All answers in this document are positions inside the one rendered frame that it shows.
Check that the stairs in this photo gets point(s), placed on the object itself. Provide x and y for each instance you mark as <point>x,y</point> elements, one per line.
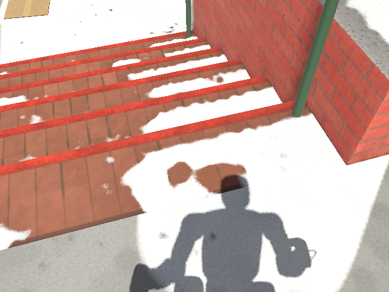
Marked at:
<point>67,101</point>

